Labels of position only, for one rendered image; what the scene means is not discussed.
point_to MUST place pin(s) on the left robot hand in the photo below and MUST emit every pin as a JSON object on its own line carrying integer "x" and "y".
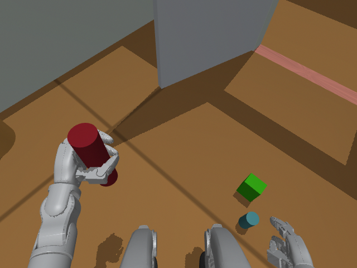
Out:
{"x": 70, "y": 168}

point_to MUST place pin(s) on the right robot hand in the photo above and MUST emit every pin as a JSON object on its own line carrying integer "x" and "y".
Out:
{"x": 291, "y": 252}

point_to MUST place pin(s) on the left robot arm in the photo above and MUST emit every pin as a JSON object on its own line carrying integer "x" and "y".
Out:
{"x": 55, "y": 243}

